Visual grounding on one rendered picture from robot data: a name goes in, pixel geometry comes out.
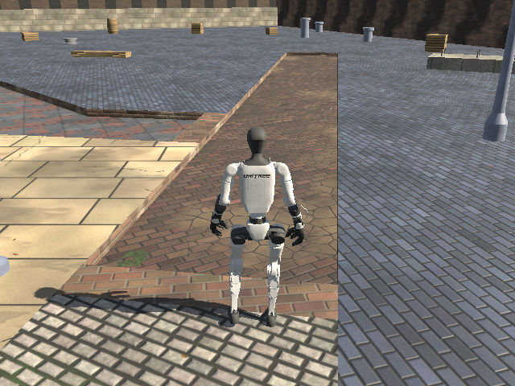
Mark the robot left upper arm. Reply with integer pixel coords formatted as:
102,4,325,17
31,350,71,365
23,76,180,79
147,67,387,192
218,162,241,206

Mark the left robot hand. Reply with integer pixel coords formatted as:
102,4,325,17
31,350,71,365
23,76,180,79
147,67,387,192
210,220,229,236

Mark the robot left shin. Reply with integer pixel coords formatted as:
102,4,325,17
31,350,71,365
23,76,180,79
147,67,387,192
229,259,241,314

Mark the robot right upper arm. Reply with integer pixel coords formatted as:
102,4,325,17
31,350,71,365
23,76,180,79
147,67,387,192
274,162,296,207

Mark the left robot forearm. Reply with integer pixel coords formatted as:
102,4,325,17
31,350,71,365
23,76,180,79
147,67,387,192
211,194,226,224

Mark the right robot hand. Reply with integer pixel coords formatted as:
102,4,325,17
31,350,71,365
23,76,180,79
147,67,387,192
286,226,305,246

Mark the right robot foot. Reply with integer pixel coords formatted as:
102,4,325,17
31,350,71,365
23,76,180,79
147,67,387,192
266,307,277,327

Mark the right robot forearm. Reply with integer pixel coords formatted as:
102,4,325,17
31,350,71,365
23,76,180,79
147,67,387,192
288,194,304,229

